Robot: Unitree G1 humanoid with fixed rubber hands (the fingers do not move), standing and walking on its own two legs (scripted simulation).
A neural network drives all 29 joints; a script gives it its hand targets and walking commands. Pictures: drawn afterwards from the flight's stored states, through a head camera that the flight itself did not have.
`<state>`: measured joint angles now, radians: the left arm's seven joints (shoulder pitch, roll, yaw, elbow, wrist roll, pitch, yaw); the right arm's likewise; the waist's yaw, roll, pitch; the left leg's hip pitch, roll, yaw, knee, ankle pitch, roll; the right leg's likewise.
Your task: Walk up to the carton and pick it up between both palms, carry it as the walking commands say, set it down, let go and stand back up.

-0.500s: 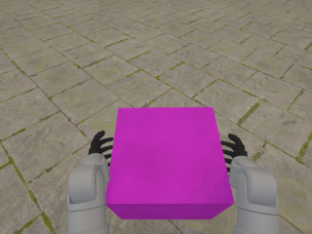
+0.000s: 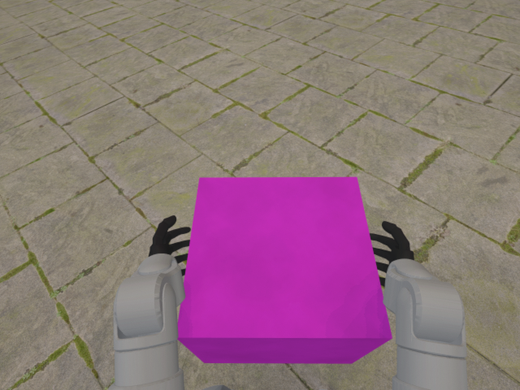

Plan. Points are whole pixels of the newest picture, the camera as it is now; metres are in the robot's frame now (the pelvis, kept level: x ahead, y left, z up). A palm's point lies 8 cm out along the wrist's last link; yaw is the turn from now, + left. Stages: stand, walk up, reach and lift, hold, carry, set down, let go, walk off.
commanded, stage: carry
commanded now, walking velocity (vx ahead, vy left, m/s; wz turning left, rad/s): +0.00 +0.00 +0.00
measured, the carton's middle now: (277, 273) +0.31 +0.01 -0.01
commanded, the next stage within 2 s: none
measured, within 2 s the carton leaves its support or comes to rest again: neither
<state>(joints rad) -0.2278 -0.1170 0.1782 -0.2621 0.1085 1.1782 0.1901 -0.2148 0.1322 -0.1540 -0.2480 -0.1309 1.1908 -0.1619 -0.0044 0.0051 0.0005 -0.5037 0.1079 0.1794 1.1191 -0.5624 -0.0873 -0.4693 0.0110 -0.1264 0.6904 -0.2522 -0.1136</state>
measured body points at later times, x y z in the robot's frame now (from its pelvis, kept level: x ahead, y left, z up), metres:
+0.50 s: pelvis -0.02 +0.03 +0.01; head -0.06 +0.05 +0.46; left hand +0.26 +0.21 +0.11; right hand +0.26 -0.13 +0.11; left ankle -0.07 +0.12 -0.72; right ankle +0.07 -0.05 -0.72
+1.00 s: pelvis -0.02 +0.03 +0.01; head -0.06 +0.04 +0.46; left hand +0.26 +0.21 +0.10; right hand +0.26 -0.13 +0.10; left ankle -0.07 +0.12 -0.72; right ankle +0.07 -0.05 -0.72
